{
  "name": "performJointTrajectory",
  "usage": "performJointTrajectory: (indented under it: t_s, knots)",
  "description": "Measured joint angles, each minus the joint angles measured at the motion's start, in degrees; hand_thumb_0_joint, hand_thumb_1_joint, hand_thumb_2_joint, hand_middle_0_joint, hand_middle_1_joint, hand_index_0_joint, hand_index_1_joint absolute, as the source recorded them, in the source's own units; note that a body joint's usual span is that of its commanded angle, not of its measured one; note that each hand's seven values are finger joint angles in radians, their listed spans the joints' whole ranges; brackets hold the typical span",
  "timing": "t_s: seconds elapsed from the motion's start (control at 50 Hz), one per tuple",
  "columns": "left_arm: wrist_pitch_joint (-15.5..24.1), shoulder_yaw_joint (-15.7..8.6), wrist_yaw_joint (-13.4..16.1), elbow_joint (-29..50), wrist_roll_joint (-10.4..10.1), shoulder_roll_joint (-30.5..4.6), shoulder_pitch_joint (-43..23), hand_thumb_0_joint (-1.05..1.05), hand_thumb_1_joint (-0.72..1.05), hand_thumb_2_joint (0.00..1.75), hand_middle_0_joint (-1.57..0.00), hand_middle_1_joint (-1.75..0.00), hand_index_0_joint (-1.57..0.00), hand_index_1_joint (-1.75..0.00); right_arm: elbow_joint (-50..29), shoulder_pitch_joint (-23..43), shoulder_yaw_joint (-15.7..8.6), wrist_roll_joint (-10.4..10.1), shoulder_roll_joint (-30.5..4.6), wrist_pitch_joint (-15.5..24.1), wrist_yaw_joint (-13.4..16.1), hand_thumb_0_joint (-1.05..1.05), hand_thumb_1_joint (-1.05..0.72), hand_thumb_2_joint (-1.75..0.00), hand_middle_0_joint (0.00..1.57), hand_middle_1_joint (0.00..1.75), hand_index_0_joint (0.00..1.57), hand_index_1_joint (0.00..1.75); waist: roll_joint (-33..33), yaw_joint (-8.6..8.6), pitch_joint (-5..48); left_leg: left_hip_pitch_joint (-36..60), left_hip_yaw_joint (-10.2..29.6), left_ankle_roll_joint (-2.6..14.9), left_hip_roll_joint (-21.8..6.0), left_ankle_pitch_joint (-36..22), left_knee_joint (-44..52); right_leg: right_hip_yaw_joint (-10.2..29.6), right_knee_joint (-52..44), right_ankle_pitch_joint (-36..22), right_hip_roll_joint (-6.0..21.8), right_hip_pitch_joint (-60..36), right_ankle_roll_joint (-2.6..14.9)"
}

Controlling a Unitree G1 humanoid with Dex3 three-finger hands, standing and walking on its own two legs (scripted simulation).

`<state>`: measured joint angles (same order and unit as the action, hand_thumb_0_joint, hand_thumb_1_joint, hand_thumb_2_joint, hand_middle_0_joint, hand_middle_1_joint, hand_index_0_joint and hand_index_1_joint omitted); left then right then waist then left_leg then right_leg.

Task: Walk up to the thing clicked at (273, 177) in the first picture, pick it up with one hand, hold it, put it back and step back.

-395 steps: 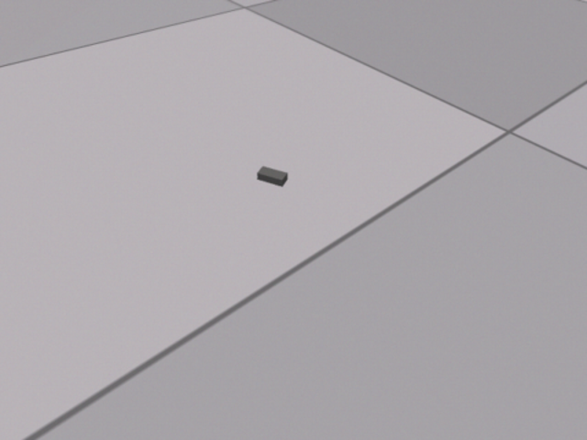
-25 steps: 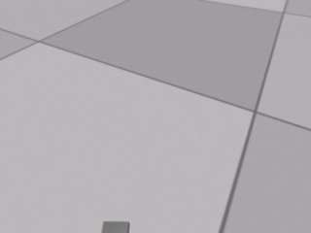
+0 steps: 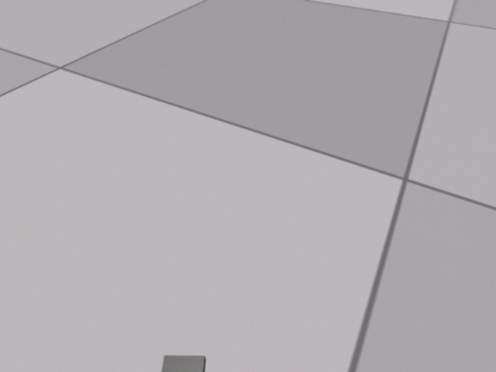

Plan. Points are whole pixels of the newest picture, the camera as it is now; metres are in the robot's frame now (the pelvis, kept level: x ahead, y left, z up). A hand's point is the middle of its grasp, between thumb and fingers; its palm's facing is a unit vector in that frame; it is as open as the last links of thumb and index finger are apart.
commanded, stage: stand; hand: left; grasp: from above
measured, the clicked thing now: (184, 367) +0.35 +0.25 -0.76
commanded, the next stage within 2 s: rise first in 0.72 s
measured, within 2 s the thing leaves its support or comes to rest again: neither
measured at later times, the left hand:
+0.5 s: hand out of the picture +0.07 +0.26 -0.16, palm faces -0.03 -0.94 -0.35, open 7.3 cm
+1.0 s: hand out of the picture +0.13 +0.25 -0.17, palm faces +0.01 -0.94 -0.33, open 8.2 cm
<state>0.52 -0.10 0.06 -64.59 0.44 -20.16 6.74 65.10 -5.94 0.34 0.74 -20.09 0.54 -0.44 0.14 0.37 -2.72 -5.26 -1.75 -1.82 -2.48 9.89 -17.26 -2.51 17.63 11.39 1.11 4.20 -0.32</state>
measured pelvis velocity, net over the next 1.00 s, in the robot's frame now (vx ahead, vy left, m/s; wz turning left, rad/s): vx -0.01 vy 0.00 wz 0.01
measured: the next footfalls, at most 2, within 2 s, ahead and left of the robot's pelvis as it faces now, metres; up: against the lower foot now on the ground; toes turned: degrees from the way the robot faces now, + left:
none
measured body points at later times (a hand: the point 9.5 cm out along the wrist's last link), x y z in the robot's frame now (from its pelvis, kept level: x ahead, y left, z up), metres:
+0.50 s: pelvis +0.00 +0.00 +0.00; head +0.01 +0.00 +0.45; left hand +0.07 +0.30 -0.13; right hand +0.07 -0.30 -0.13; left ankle -0.01 +0.14 -0.75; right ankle -0.02 -0.12 -0.75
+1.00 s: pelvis -0.01 +0.00 -0.01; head +0.05 +0.01 +0.43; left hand +0.13 +0.30 -0.14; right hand +0.09 -0.28 -0.14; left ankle -0.01 +0.14 -0.75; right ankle -0.02 -0.12 -0.75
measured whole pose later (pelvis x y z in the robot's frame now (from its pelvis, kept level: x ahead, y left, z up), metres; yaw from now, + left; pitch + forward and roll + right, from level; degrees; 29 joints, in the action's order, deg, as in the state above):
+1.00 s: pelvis -0.01 +0.00 -0.01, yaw +1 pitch +4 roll +0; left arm 1.3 -6.6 -1.1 -63.6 3.8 -19.1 -3.0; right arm 49.9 -10.7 -0.9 -1.7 -16.7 2.4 1.5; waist 0.5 1.0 -2.5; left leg -19.3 -0.8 -1.4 -2.2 13.7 -28.7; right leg -3.0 28.8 15.4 1.7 17.8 -0.4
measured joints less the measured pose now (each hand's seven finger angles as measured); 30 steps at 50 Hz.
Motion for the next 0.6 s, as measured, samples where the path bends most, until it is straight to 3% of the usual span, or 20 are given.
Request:
performJointTrajectory:
  t_s: [0.6]
  knots:
    - [0.0,-0.1,-0.1,0.0,0.0,0.0,0.2,0.00,0.91,0.90,-0.20,-0.30,-0.21,-0.30,-0.1,-0.3,0.1,0.1,0.0,0.1,0.0,0.00,-0.90,-0.89,0.20,0.30,0.20,0.30,0.1,-0.06,-0.2,-0.1,-0.1,0.18,0.2,0.0,0.1,0.1,0.0,0.0,0.2,0.2,-0.19]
